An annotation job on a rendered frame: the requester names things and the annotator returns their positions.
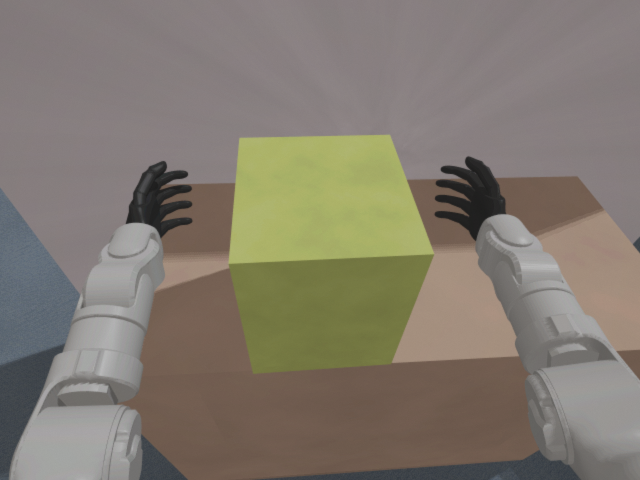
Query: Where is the robot right upper arm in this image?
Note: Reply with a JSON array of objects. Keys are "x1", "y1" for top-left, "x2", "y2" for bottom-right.
[{"x1": 525, "y1": 359, "x2": 640, "y2": 480}]

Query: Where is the right robot forearm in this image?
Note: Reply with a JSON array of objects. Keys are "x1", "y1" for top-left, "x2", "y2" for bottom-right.
[{"x1": 475, "y1": 214, "x2": 640, "y2": 388}]

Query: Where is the robot left upper arm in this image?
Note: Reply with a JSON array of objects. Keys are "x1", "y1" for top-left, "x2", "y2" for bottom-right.
[{"x1": 14, "y1": 405, "x2": 143, "y2": 480}]

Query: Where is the pedestal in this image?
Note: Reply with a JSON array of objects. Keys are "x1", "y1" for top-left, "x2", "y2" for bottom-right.
[{"x1": 117, "y1": 176, "x2": 640, "y2": 480}]

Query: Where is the left robot forearm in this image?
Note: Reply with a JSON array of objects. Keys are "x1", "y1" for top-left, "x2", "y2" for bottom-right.
[{"x1": 9, "y1": 223, "x2": 165, "y2": 480}]

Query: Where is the left robot hand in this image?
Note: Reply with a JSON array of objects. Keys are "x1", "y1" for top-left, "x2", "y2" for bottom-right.
[{"x1": 126, "y1": 161, "x2": 192, "y2": 238}]

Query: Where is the right robot hand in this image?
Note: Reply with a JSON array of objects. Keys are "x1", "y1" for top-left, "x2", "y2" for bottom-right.
[{"x1": 435, "y1": 156, "x2": 506, "y2": 241}]

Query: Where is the carton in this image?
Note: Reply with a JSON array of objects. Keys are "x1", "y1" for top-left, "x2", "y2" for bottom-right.
[{"x1": 229, "y1": 135, "x2": 434, "y2": 374}]

